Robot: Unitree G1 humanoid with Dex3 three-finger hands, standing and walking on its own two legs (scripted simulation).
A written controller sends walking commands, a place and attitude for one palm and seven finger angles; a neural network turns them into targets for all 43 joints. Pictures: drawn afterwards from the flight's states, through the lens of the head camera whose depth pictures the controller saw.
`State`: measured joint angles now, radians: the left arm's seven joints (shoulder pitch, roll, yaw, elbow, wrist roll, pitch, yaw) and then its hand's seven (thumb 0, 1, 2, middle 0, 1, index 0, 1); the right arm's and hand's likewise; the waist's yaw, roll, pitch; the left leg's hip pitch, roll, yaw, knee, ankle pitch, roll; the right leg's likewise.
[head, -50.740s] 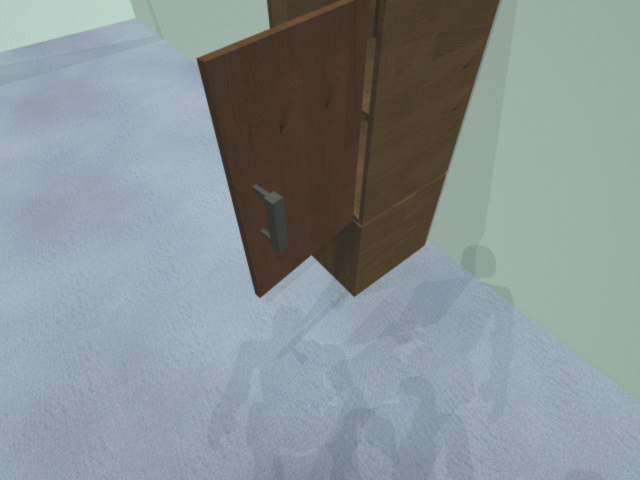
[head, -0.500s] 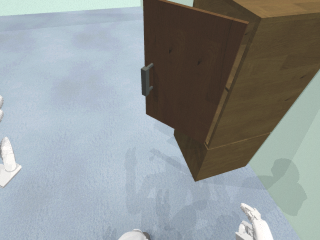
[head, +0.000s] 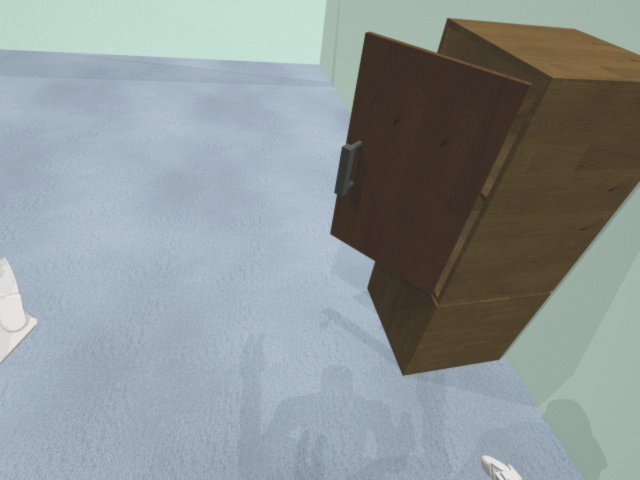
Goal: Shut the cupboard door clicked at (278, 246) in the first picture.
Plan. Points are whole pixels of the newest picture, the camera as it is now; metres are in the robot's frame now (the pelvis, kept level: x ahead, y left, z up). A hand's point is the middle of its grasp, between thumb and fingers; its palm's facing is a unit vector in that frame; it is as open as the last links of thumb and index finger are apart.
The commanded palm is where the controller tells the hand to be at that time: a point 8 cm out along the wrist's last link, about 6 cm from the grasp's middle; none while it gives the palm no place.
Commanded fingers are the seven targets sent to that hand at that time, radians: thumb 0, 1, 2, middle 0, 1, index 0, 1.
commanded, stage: stop stepping back and stand still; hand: left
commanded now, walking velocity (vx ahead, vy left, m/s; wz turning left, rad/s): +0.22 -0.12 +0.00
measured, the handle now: (349, 168) +0.90 +0.05 -0.05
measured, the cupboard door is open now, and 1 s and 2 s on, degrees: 39 39 39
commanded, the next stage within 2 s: let the arm hang, fingers relaxed in 1.20 s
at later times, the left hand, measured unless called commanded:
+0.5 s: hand (36, 317) +0.16 +0.28 +0.20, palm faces +0.44 -0.78 -0.44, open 7.4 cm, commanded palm +0.11 +0.30 +0.20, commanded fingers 0.00 0.90 0.90 -0.20 -0.30 -0.20 -0.30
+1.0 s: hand (90, 280) +0.22 +0.28 +0.18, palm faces +0.35 -0.77 -0.53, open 7.4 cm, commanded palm +0.17 +0.31 +0.20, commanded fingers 0.00 0.90 0.90 -0.20 -0.30 -0.20 -0.30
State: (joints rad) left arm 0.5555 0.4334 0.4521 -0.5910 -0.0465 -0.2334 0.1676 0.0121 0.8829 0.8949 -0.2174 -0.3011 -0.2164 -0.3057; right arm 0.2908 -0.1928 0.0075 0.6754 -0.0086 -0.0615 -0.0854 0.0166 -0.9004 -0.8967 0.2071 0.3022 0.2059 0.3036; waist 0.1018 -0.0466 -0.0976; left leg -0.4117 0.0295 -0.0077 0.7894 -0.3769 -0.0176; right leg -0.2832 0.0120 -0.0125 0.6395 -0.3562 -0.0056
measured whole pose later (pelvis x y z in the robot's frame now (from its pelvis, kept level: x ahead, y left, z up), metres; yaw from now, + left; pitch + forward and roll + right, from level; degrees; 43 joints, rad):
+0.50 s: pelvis -0.06 +0.02 +0.01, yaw -8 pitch -1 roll +0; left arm 0.56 0.45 0.49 -0.44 -0.05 -0.19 0.19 0.01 0.88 0.89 -0.22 -0.30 -0.22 -0.31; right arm 0.32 -0.23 -0.02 0.69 0.00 -0.01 -0.08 0.02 -0.90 -0.90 0.21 0.30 0.20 0.30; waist 0.00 -0.03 -0.06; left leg -0.53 0.06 0.07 0.89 -0.34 -0.01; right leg -0.11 0.05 -0.06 0.49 -0.37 -0.07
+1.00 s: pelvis +0.00 +0.03 +0.01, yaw -7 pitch +2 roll +1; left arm 0.60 0.43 0.44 -0.45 -0.06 -0.18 0.16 0.01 0.89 0.90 -0.21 -0.30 -0.21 -0.30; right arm 0.20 -0.17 0.03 0.64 0.01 -0.05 -0.06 0.01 -0.90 -0.90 0.21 0.30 0.21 0.30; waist 0.02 0.02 -0.03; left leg -0.34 0.06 0.14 0.53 -0.23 0.00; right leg -0.14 0.00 -0.03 0.51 -0.40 -0.02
